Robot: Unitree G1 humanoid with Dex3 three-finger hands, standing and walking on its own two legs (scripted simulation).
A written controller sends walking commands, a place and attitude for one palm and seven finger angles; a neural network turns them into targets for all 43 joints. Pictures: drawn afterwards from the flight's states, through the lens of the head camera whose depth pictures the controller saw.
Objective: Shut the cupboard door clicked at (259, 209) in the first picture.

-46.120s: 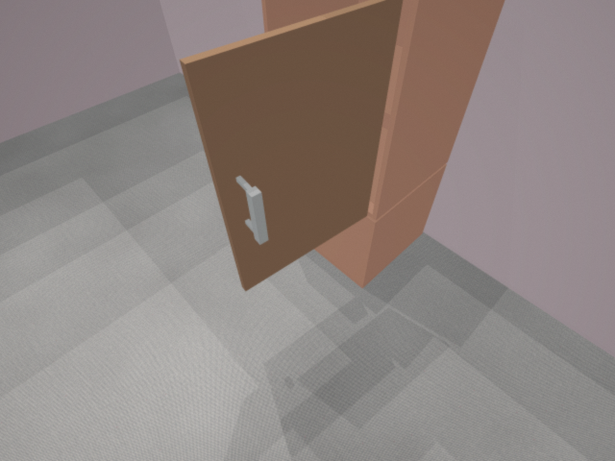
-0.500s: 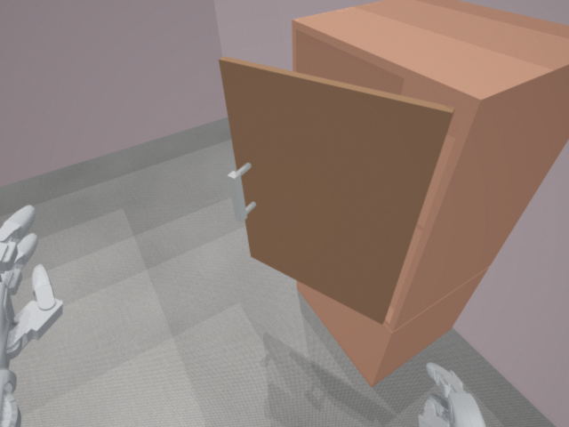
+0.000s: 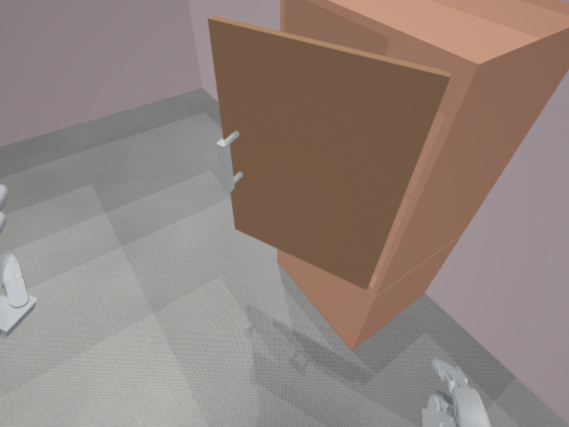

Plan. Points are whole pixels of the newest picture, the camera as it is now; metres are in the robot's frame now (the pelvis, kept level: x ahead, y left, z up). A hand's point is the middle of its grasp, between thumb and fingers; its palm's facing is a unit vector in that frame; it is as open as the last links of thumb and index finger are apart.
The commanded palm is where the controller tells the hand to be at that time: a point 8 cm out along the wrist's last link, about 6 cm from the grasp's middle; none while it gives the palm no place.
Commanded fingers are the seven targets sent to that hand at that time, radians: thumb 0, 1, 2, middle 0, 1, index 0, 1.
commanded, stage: step back with the hand held close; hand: left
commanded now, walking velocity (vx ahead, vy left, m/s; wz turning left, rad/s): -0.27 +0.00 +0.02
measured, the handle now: (231, 162) +0.67 +0.17 -0.04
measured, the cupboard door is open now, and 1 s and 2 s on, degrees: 26 26 26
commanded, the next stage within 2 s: stop stepping back and stand still in 1.12 s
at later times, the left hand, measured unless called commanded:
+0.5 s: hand out of the picture +0.15 +0.27 +0.17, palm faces +0.49 -0.73 -0.48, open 7.4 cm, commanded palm +0.08 +0.29 +0.19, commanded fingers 0.00 0.90 0.90 -0.20 -0.30 -0.20 -0.30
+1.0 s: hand out of the picture +0.05 +0.28 +0.18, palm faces +0.55 -0.74 -0.39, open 7.4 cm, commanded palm +0.01 +0.29 +0.19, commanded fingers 0.00 0.90 0.90 -0.20 -0.30 -0.20 -0.30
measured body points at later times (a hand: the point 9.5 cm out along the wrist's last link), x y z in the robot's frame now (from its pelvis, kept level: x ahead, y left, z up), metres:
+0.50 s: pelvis -0.05 -0.01 -0.01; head -0.04 +0.01 +0.44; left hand +0.12 +0.31 +0.20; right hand +0.11 -0.25 -0.09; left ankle +0.02 +0.08 -0.73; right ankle +0.02 -0.14 -0.73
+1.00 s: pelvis -0.13 -0.01 -0.01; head -0.11 +0.03 +0.44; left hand +0.02 +0.32 +0.20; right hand +0.08 -0.21 -0.07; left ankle +0.02 +0.09 -0.73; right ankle -0.24 -0.15 -0.73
